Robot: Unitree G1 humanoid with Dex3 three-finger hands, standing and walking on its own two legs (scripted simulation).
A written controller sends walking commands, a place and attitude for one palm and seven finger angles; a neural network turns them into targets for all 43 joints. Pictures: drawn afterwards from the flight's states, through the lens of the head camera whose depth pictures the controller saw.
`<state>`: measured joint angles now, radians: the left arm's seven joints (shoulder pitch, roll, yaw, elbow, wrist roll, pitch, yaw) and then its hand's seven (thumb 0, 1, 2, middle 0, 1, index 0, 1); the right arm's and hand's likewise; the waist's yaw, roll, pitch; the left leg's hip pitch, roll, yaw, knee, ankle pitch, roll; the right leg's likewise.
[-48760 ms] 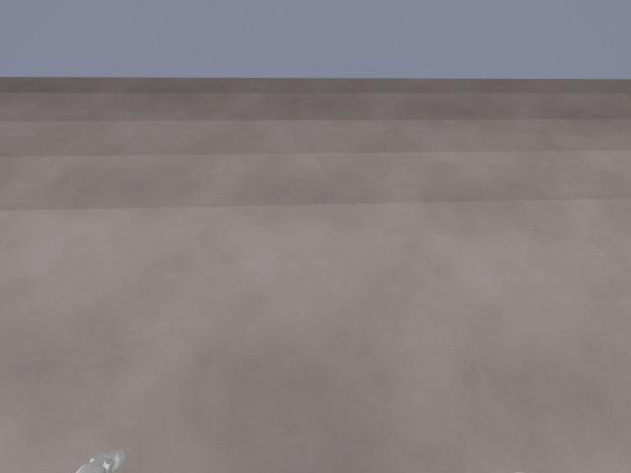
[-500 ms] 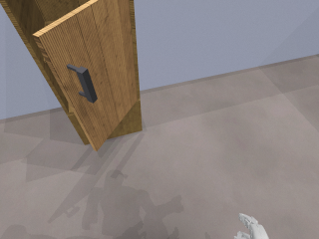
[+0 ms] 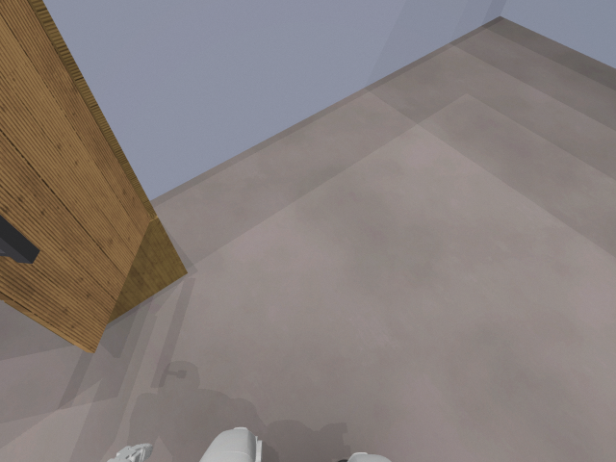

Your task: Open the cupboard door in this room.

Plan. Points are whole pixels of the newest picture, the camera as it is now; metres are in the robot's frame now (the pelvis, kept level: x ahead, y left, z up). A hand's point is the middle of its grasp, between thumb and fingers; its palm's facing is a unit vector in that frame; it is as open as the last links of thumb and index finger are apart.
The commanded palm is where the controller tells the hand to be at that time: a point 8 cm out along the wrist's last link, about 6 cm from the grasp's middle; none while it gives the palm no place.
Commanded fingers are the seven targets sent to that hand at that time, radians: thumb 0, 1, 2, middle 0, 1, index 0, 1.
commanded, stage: walk to a spot facing it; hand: left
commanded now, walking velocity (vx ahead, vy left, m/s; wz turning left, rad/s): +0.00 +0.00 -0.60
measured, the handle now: out of the picture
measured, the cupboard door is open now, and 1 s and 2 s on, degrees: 45 45 45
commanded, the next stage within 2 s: turn to face it in 1.82 s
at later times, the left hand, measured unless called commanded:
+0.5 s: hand (211, 418) +0.19 +0.16 -0.16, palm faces -0.27 -0.93 -0.26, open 7.4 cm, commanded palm none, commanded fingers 0.00 0.90 0.90 -0.20 -0.30 -0.20 -0.30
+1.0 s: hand (306, 285) +0.41 +0.02 -0.15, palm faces -0.59 -0.78 -0.20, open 7.4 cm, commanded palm none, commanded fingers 0.00 0.90 0.90 -0.20 -0.30 -0.20 -0.30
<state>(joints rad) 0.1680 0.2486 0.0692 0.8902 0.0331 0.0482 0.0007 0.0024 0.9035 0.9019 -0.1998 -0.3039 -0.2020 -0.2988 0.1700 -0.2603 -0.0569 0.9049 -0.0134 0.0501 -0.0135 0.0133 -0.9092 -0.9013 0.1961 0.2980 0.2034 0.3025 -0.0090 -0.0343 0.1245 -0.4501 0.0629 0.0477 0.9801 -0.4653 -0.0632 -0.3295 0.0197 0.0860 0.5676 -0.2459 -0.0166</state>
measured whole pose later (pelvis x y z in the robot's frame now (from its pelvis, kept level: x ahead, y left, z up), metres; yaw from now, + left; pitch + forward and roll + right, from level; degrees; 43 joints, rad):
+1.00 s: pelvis +0.20 -0.08 +0.01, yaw -36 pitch +2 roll +0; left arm 0.13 0.24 0.08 0.91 0.03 0.02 -0.07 0.01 0.91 0.90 -0.19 -0.30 -0.20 -0.30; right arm 0.37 -0.20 -0.02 0.98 -0.05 -0.06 -0.01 0.01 -0.91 -0.90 0.20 0.30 0.21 0.30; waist -0.02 -0.01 0.07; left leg -0.10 0.12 0.20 0.39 -0.30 -0.06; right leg -0.57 -0.07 -0.08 0.86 -0.26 0.00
